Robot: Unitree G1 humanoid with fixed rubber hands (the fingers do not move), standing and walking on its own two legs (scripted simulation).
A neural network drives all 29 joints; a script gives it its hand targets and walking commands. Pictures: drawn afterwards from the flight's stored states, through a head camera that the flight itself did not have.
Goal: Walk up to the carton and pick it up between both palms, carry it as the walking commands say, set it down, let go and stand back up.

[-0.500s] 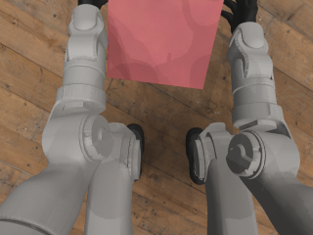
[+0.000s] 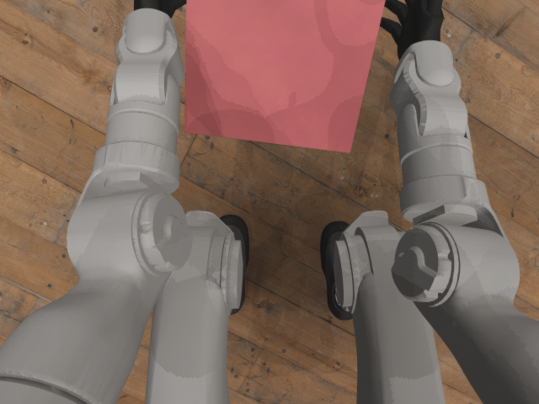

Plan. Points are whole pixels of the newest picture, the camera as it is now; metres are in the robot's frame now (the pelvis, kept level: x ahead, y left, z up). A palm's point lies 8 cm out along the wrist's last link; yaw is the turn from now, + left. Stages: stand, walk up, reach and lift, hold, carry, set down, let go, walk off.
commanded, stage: set down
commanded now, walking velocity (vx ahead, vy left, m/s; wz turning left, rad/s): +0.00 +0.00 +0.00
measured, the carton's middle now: (278, 48) +0.53 +0.04 -0.25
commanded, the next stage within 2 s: let go in 1.88 s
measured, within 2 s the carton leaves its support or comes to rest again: rests again in 0.34 s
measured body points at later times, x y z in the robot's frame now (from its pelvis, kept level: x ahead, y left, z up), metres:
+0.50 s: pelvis -0.01 +0.00 -0.01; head +0.36 +0.03 +0.24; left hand +0.51 +0.21 -0.22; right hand +0.51 -0.15 -0.21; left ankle +0.10 +0.11 -0.36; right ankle +0.10 -0.12 -0.36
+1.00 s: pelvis -0.02 -0.01 +0.02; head +0.31 +0.02 +0.33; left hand +0.52 +0.21 -0.10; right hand +0.53 -0.16 -0.10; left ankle +0.10 +0.11 -0.36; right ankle +0.10 -0.12 -0.36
